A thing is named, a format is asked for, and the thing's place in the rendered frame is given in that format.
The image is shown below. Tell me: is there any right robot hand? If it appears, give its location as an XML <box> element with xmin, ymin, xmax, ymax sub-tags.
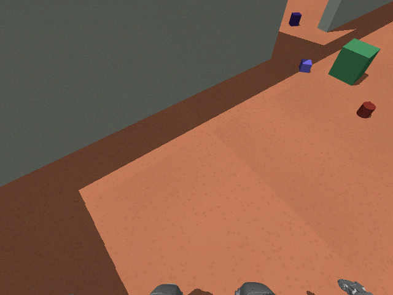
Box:
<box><xmin>338</xmin><ymin>279</ymin><xmax>373</xmax><ymax>295</ymax></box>

